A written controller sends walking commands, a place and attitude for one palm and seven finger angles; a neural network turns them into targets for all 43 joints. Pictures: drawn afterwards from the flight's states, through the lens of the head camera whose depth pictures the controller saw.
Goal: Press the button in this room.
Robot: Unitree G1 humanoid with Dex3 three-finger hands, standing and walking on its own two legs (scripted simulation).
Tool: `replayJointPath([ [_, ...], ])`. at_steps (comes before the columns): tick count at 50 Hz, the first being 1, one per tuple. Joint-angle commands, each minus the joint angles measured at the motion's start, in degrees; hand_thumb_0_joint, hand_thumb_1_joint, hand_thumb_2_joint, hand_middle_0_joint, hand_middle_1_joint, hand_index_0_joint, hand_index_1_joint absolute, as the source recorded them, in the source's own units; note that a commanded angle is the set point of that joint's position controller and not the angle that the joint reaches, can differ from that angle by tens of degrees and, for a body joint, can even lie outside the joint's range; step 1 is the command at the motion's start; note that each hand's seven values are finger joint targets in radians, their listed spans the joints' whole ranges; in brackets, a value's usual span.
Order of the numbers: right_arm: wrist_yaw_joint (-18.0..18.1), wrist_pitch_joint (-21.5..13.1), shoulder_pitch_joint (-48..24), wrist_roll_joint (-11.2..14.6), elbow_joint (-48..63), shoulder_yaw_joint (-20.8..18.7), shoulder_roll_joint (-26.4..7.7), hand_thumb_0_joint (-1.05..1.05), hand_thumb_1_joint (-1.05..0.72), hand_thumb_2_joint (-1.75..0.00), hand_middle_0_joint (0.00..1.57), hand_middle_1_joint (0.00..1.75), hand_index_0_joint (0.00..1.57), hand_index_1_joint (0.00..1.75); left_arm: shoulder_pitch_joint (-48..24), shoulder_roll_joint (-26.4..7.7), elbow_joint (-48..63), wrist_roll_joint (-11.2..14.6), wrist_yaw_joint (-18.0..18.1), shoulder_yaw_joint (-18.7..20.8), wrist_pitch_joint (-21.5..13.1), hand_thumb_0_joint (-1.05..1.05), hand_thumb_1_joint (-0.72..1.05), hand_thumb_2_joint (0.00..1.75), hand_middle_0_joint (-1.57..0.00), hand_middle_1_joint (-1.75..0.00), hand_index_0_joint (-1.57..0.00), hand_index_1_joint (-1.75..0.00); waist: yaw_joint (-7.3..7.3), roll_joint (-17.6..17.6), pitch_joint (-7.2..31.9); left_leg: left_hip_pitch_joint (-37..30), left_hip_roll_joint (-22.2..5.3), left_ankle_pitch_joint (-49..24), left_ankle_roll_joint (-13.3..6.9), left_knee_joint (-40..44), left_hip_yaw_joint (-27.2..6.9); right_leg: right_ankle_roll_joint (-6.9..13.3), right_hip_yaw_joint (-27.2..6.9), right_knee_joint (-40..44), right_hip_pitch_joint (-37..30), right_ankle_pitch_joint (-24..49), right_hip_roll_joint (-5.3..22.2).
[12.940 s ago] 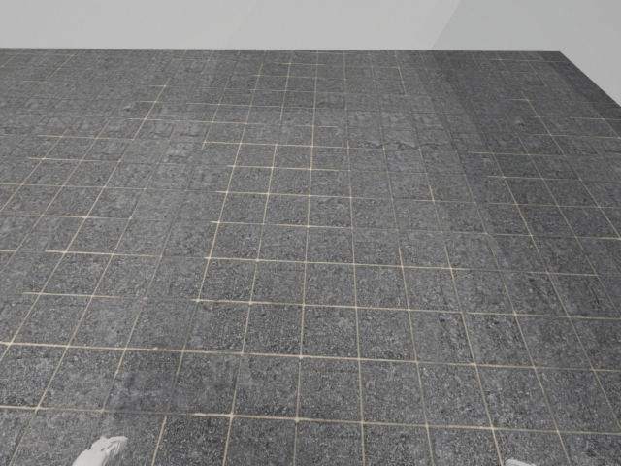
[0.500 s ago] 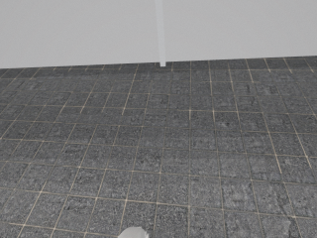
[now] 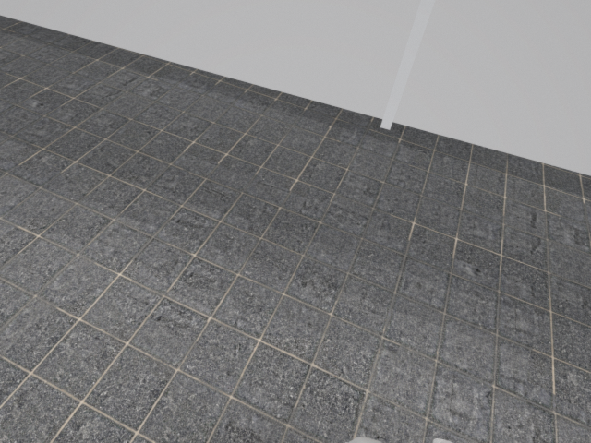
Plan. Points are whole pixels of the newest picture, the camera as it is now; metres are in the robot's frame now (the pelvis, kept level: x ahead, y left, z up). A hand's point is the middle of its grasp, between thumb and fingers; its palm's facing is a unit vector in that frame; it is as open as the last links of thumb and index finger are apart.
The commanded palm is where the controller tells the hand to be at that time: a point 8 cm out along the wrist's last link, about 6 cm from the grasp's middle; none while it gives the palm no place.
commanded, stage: turn or walk to find it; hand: left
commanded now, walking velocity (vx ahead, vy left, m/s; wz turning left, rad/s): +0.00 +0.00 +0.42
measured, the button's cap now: out of the picture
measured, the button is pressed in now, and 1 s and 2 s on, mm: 0 0 0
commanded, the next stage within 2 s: none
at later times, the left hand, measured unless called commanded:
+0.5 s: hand out of the picture +0.07 +0.15 -0.14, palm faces +0.17 -0.95 -0.28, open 7.4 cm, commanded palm none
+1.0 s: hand out of the picture -0.15 +0.17 -0.19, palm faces +0.48 -0.84 -0.25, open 7.4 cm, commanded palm none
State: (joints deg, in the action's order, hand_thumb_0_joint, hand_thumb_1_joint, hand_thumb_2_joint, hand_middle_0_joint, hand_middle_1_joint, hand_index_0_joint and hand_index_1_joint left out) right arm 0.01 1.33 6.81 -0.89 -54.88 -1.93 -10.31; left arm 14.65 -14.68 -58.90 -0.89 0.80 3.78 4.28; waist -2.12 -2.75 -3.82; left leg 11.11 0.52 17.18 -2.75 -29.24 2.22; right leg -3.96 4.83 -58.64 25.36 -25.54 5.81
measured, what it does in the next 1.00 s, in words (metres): steps on the spot, turning left: right foot, then left foot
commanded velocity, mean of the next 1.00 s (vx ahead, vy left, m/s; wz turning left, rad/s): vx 0.00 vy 0.00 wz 0.42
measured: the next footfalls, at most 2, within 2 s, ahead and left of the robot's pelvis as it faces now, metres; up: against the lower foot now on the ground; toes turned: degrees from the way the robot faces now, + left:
right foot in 0.42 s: +0.03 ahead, -0.14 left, +0.00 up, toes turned +7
left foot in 0.94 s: -0.09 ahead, +0.08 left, +0.00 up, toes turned +29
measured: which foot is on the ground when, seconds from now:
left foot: down 0.00-0.42, up 0.44-0.92, down 0.94-1.00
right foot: up 0.00-0.40, down 0.42-0.94, up 0.96-1.00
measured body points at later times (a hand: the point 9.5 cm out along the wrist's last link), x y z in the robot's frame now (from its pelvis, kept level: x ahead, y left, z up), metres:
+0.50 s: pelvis -0.02 -0.05 +0.00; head +0.01 -0.08 +0.44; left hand +0.06 +0.20 -0.12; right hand +0.01 -0.30 -0.17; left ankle -0.04 +0.08 -0.70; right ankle -0.01 -0.14 -0.74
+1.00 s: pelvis -0.06 -0.03 -0.01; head -0.04 +0.01 +0.44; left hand -0.18 +0.21 -0.17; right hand +0.15 -0.21 -0.14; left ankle -0.12 +0.06 -0.74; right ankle -0.01 -0.15 -0.72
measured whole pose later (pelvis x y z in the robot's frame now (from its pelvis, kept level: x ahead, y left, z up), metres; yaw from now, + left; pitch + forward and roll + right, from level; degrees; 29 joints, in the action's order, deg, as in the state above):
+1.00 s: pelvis -0.06 -0.03 -0.01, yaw +25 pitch -1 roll +1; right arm -0.8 1.7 6.2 -0.7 -54.8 -3.0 -12.4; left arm 15.9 -14.8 -57.7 -0.8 1.2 3.6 3.1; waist -2.6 -3.5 -5.2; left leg 13.4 0.0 19.2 -0.9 -33.6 3.9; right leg -2.3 9.7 -45.4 19.2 -26.7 8.7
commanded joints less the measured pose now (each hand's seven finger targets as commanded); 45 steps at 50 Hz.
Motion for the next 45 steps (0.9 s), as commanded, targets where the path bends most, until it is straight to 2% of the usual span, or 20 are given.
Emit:
replayJointPath([
  [1,1.3,-1.2,3.3,0.2,2.0,-2.6,-11.8,0.00,-0.90,-0.90,0.20,0.30,0.20,0.30,-1.2,-4.0,4.6,-0.1,-0.1,0.7,-2.2,0.00,0.90,0.90,-0.20,-0.30,-0.20,-0.30,1.87,9.8,3.4,-6.3,-13.1,-31.8,-4.4,10.9,-11.6,-1.1,-3.4,-6.6,6.8,4.6,0.3],
  [6,1.2,-1.3,6.7,0.0,1.7,-3.0,-11.2,0.00,-0.90,-0.90,0.20,0.30,0.20,0.30,-4.5,-3.8,6.3,-0.1,0.3,0.6,-2.2,0.00,0.90,0.90,-0.20,-0.30,-0.20,-0.30,3.05,8.8,3.4,-6.8,-13.5,-30.1,-5.6,11.3,-15.5,-1.9,-4.5,-4.5,7.1,5.0,0.1],
  [13,1.3,-0.9,10.2,-0.6,1.1,-3.7,-11.4,0.00,-0.90,-0.90,0.20,0.30,0.20,0.30,-10.7,-2.2,9.7,0.3,0.5,0.0,-2.6,0.00,0.90,0.90,-0.20,-0.30,-0.20,-0.30,4.86,10.3,4.7,-6.5,-13.8,-32.6,-7.8,8.7,-22.4,-1.0,-4.8,7.3,3.1,-0.8,-2.0],
  [15,1.3,-0.7,9.4,-0.7,1.5,-3.8,-11.7,0.00,-0.90,-0.90,0.20,0.30,0.20,0.30,-9.8,-1.8,9.7,0.6,0.6,-0.1,-2.7,0.00,0.90,0.90,-0.20,-0.30,-0.20,-0.30,4.38,10.9,5.9,-4.4,-13.3,-32.3,-7.7,7.9,-23.4,-0.4,-4.6,12.5,-1.3,-1.0,-3.1],
  [17,1.1,-0.5,8.3,-0.7,1.7,-3.9,-11.8,0.00,-0.90,-0.90,0.20,0.30,0.20,0.30,-7.3,-1.9,9.3,0.8,0.7,-0.1,-3.0,0.00,0.90,0.90,-0.20,-0.30,-0.20,-0.30,3.10,10.9,7.0,-1.4,-11.7,-31.3,-6.8,6.5,-23.8,0.3,-3.9,20.2,-6.9,2.4,-4.3],
  [19,0.9,-0.4,7.5,-0.3,2.1,-4.0,-11.2,0.00,-0.90,-0.90,0.20,0.30,0.20,0.30,-3.3,-2.7,8.4,0.9,0.8,0.2,-3.7,0.00,0.90,0.90,-0.20,-0.30,-0.20,-0.30,0.97,8.8,9.1,3.7,-8.6,-25.4,-3.8,3.0,-22.3,0.6,-3.3,33.8,-17.1,13.0,-4.0],
  [20,0.6,-0.6,8.1,0.2,2.1,-3.8,-9.3,0.00,-0.90,-0.90,0.20,0.30,0.20,0.30,-1.6,-5.0,7.9,0.5,1.0,0.6,-4.3,0.00,0.90,0.90,-0.20,-0.30,-0.20,-0.30,0.48,3.5,10.4,10.1,-5.6,-16.2,-0.7,-0.1,-19.5,1.6,-7.0,39.0,-25.7,17.4,0.7],
  [21,0.3,-0.8,8.8,0.6,2.9,-3.2,-5.9,0.00,-0.90,-0.90,0.20,0.30,0.20,0.30,-0.2,-9.8,7.7,-0.3,1.6,1.6,-4.8,0.00,0.90,0.90,-0.20,-0.30,-0.20,-0.30,-0.11,-9.9,11.3,20.7,1.5,2.1,3.3,-10.5,-10.2,6.2,-19.8,40.4,-33.1,21.2,14.2],
  [22,0.6,-0.3,7.4,0.1,3.9,-3.7,-7.3,0.00,-0.90,-0.90,0.20,0.30,0.20,0.30,-0.1,-11.2,8.5,-0.2,1.5,1.6,-4.6,0.00,0.90,0.90,-0.20,-0.30,-0.20,-0.30,-0.71,-11.2,9.1,21.9,3.3,16.7,4.4,-22.1,-6.8,12.6,-24.8,41.3,-25.6,27.2,22.5],
  [23,0.5,0.6,6.9,-0.2,3.6,-4.2,-8.6,0.00,-0.90,-0.90,0.20,0.30,0.20,0.30,-2.4,-9.3,9.1,0.1,1.8,1.6,-4.4,0.00,0.90,0.90,-0.20,-0.30,-0.20,-0.30,0.24,-6.0,6.4,20.1,1.2,15.1,4.3,-30.4,-8.4,14.6,-21.4,42.2,-18.8,23.9,21.5],
  [24,0.2,1.5,8.2,-0.5,2.1,-4.3,-8.2,0.00,-0.90,-0.90,0.20,0.30,0.20,0.30,-6.1,-7.6,10.0,0.2,1.9,1.6,-4.5,0.00,0.90,0.90,-0.20,-0.30,-0.20,-0.30,1.97,-7.4,3.7,20.2,-0.1,12.5,4.5,-34.9,-9.0,13.7,-18.8,43.8,-14.6,17.5,18.3],
  [25,-0.1,1.9,9.1,-0.5,0.9,-4.3,-7.8,0.00,-0.90,-0.90,0.20,0.30,0.20,0.30,-8.2,-6.4,10.4,0.2,1.7,1.0,-4.4,0.00,0.90,0.90,-0.20,-0.30,-0.20,-0.30,3.18,-4.6,1.2,20.1,-0.6,9.2,4.8,-38.2,-7.8,12.3,-15.5,43.5,-12.5,15.5,15.2],
  [26,-0.5,2.0,10.2,-0.6,0.2,-4.3,-7.3,0.00,-0.90,-0.90,0.20,0.30,0.20,0.30,-9.3,-5.1,10.5,0.2,1.4,0.5,-4.6,0.00,0.90,0.90,-0.20,-0.30,-0.20,-0.30,4.07,-3.4,0.1,19.8,-1.1,6.2,5.2,-39.9,-6.9,10.8,-11.2,42.8,-11.6,16.6,12.7],
  [28,-0.8,2.2,11.7,-0.5,-0.5,-4.1,-6.6,0.00,-0.90,-0.90,0.20,0.30,0.20,0.30,-8.2,-4.1,10.0,0.2,1.3,0.2,-5.0,0.00,0.90,0.90,-0.20,-0.30,-0.20,-0.30,4.38,-4.4,0.2,19.8,-1.3,2.8,5.9,-40.8,-5.9,9.3,-7.1,42.6,-12.1,18.9,10.7],
  [31,-0.8,2.3,9.8,-0.5,-0.2,-4.0,-7.1,0.00,-0.90,-0.90,0.20,0.30,0.20,0.30,-4.2,-4.4,8.9,0.1,1.2,0.3,-5.3,0.00,0.90,0.90,-0.20,-0.30,-0.20,-0.30,2.62,-7.0,0.8,20.6,-2.0,1.8,7.0,-39.8,-5.3,9.5,-6.6,42.8,-15.0,19.3,10.8],
  [34,-0.7,2.4,7.0,-0.5,0.5,-3.8,-7.2,0.00,-0.90,-0.90,0.20,0.30,0.20,0.30,-1.5,-5.0,8.0,-0.2,1.2,0.7,-5.3,0.00,0.90,0.90,-0.20,-0.30,-0.20,-0.30,1.62,-6.7,0.8,20.2,-2.9,3.3,7.4,-36.5,-4.9,10.4,-7.0,42.5,-16.5,20.0,12.4],
  [38,-0.6,1.7,3.1,-0.1,1.6,-2.8,-6.4,0.00,-0.90,-0.90,0.20,0.30,0.20,0.30,1.3,-6.6,6.6,-0.7,1.2,1.3,-5.0,0.00,0.90,0.90,-0.20,-0.30,-0.20,-0.30,0.00,-6.8,3.4,17.6,-3.1,8.8,7.5,-24.4,-2.3,12.1,-5.1,38.7,-22.2,31.4,14.0],
  [41,-0.4,1.0,0.7,0.4,2.5,-2.1,-5.8,0.00,-0.90,-0.90,0.20,0.30,0.20,0.30,3.5,-8.4,5.6,-0.9,1.0,1.6,-4.7,0.00,0.90,0.90,-0.20,-0.30,-0.20,-0.30,-1.44,-8.3,5.5,13.1,-2.1,10.2,6.6,-15.9,0.4,12.8,-4.4,35.7,-23.1,38.5,14.5],
  [43,-0.3,0.7,1.7,0.7,2.3,-2.0,-6.0,0.00,-0.90,-0.90,0.20,0.30,0.20,0.30,2.6,-8.9,5.0,-0.9,1.0,1.8,-4.5,0.00,0.90,0.90,-0.20,-0.30,-0.20,-0.30,-0.40,-9.0,6.2,9.2,-2.0,8.8,5.9,-9.7,1.2,12.2,-3.9,33.7,-22.1,38.8,15.2],
  [45,-0.3,0.1,5.6,0.5,1.4,-2.1,-6.8,0.00,-0.90,-0.90,0.20,0.30,0.20,0.30,0.3,-9.1,5.3,-0.4,0.9,1.9,-4.1,0.00,0.90,0.90,-0.20,-0.30,-0.20,-0.30,2.39,-7.0,7.5,0.8,-1.9,-2.0,5.2,2.1,2.2,8.6,0.0,29.0,-17.8,33.7,13.7],
])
